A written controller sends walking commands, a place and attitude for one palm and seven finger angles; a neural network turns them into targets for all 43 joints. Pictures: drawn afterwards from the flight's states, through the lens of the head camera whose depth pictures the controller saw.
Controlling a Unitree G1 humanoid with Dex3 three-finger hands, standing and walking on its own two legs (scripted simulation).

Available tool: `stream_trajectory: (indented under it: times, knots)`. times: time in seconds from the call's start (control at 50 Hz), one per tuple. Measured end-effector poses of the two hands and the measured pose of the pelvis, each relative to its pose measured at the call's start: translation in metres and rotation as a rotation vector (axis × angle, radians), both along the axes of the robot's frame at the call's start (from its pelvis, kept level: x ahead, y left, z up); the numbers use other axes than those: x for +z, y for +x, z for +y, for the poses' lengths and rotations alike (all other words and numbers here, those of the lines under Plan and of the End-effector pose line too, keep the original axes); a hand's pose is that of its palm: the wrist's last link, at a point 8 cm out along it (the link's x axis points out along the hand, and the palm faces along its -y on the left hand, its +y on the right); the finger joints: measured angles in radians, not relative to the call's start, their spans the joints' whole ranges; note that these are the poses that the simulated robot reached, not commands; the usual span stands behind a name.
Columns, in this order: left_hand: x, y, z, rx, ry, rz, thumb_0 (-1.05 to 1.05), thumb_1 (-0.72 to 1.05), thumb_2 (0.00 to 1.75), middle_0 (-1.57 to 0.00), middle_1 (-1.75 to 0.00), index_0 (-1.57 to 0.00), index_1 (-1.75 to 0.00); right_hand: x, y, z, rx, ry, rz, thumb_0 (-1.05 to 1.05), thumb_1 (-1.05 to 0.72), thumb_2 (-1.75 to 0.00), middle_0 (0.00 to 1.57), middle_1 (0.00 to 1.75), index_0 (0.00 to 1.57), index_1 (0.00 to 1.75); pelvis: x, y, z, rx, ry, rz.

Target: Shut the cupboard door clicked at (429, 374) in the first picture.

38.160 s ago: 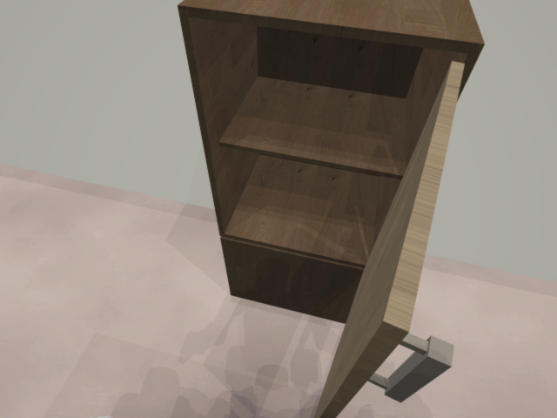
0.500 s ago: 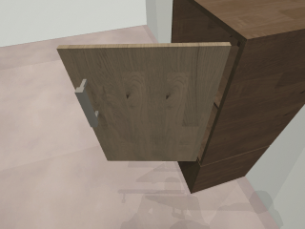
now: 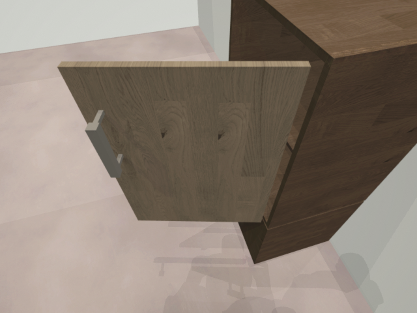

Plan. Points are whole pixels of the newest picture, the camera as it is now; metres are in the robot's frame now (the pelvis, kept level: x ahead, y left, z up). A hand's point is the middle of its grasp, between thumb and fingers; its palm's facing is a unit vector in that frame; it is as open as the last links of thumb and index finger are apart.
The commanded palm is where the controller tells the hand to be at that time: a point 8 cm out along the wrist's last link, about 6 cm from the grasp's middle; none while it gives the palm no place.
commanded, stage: look again from close up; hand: left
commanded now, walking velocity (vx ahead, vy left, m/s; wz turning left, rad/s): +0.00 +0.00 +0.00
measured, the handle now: (108, 145) +0.42 +0.24 +0.08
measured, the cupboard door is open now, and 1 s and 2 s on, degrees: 72 72 72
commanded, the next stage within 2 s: raise the hand and make a fist in 0.48 s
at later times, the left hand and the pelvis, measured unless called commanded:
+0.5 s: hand out of the picture +0.02 +0.16 -0.17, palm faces +0.03 -0.98 -0.21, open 7.3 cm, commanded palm none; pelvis +0.02 -0.02 +0.00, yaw +1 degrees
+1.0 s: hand out of the picture +0.13 +0.15 -0.05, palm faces +0.03 -1.00 +0.01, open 6.2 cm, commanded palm +0.12 +0.21 -0.03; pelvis -0.04 -0.02 -0.09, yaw +2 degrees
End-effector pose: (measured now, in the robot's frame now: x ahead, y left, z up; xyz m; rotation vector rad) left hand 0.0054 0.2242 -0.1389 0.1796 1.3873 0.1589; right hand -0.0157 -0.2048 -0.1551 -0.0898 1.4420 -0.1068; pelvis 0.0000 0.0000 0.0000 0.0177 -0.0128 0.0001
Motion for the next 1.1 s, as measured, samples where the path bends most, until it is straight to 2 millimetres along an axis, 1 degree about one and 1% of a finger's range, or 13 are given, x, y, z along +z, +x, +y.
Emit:
stream_trajectory:
  times: [0.3, 0.6, 0.62, 0.64, 0.74, 0.78, 0.82, 0.86, 0.9, 0.96, 1.0, 1.04, 1.1]
  knots:
    - [-0.002, -0.001, -0.015, 0.022, -0.017, 0.025, 0.01, 0.91, 0.90, -0.20, -0.30, -0.20, -0.30, 0.004, 0.029, -0.024, 0.022, -0.039, -0.027, 0.01, -0.91, -0.89, 0.20, 0.30, 0.20, 0.30, 0.001, 0.012, -0.011, 0.006, 0.001, 0.004]
    - [-0.001, 0.009, -0.019, 0.030, -0.004, 0.006, 0.01, 0.91, 0.90, -0.20, -0.30, -0.20, -0.30, 0.005, 0.036, -0.031, 0.032, -0.041, -0.015, 0.01, -0.92, -0.89, 0.20, 0.30, 0.20, 0.30, 0.001, 0.018, -0.018, 0.016, -0.006, 0.010]
    - [0.003, 0.019, -0.014, 0.088, -0.006, -0.047, 0.01, 0.91, 0.90, -0.20, -0.30, -0.21, -0.30, 0.006, 0.039, -0.034, 0.035, -0.061, -0.051, 0.01, -0.92, -0.89, 0.20, 0.30, 0.20, 0.30, 0.000, 0.017, -0.018, 0.007, -0.009, 0.006]
    - [0.014, 0.037, -0.008, 0.102, 0.011, -0.172, 0.02, 0.92, 0.90, -0.21, -0.30, -0.21, -0.30, 0.008, 0.045, -0.038, 0.034, -0.089, -0.123, 0.02, -0.92, -0.89, 0.20, 0.30, 0.21, 0.30, -0.003, 0.016, -0.018, 0.000, -0.009, 0.009]
    - [0.105, 0.137, -0.003, 0.058, 0.056, -0.869, 0.02, 0.92, 0.90, -0.23, -0.32, -0.23, -0.33, 0.021, 0.094, -0.056, 0.042, -0.130, -0.505, 0.02, -0.92, -0.89, 0.20, 0.30, 0.21, 0.30, -0.014, 0.007, -0.015, 0.049, -0.001, 0.050]
    - [0.129, 0.162, -0.008, 0.017, 0.014, -1.099, 0.02, 0.92, 0.90, -0.24, -0.35, -0.24, -0.35, 0.028, 0.117, -0.063, 0.061, -0.137, -0.628, 0.02, -0.91, -0.89, 0.20, 0.30, 0.21, 0.30, -0.022, -0.002, -0.016, 0.048, 0.003, 0.088]
    - [0.141, 0.171, -0.016, -0.039, -0.058, -1.290, 0.02, 0.92, 0.90, -0.27, -0.37, -0.27, -0.37, 0.034, 0.140, -0.068, 0.088, -0.144, -0.736, 0.02, -0.91, -0.89, 0.20, 0.30, 0.20, 0.30, -0.033, -0.011, -0.018, 0.038, 0.010, 0.129]
    - [0.139, 0.165, -0.025, -0.119, -0.128, -1.422, 0.01, 0.92, 0.90, -0.29, -0.40, -0.30, -0.41, 0.040, 0.161, -0.071, 0.121, -0.152, -0.826, 0.02, -0.91, -0.89, 0.20, 0.30, 0.20, 0.30, -0.048, -0.021, -0.020, 0.031, 0.016, 0.162]
    - [0.127, 0.150, -0.030, -0.174, -0.176, -1.453, 0.01, 0.91, 0.90, -0.33, -0.44, -0.33, -0.44, 0.043, 0.179, -0.071, 0.151, -0.158, -0.898, 0.02, -0.91, -0.89, 0.20, 0.30, 0.20, 0.30, -0.062, -0.029, -0.021, 0.026, 0.015, 0.178]
    - [0.100, 0.120, -0.028, -0.157, -0.201, -1.366, 0.01, 0.91, 0.90, -0.38, -0.49, -0.38, -0.49, 0.046, 0.199, -0.064, 0.188, -0.158, -0.977, 0.01, -0.90, -0.89, 0.20, 0.30, 0.20, 0.30, -0.078, -0.039, -0.021, 0.035, 0.009, 0.188]
    - [0.088, 0.103, -0.020, -0.119, -0.169, -1.309, 0.01, 0.90, 0.90, -0.42, -0.53, -0.42, -0.53, 0.046, 0.206, -0.055, 0.213, -0.148, -1.011, 0.01, -0.90, -0.89, 0.20, 0.30, 0.20, 0.30, -0.085, -0.045, -0.021, 0.043, -0.002, 0.190]
    - [0.090, 0.091, -0.013, -0.094, -0.120, -1.304, 0.02, 0.90, 0.90, -0.45, -0.57, -0.46, -0.57, 0.043, 0.209, -0.043, 0.237, -0.131, -1.028, 0.01, -0.90, -0.89, 0.20, 0.30, 0.20, 0.30, -0.090, -0.048, -0.021, 0.053, -0.017, 0.191]
    - [0.107, 0.090, -0.005, -0.108, -0.070, -1.383, 0.02, 0.90, 0.90, -0.51, -0.63, -0.51, -0.63, 0.033, 0.203, -0.024, 0.266, -0.094, -1.015, 0.01, -0.90, -0.89, 0.20, 0.30, 0.20, 0.30, -0.093, -0.053, -0.020, 0.064, -0.040, 0.191]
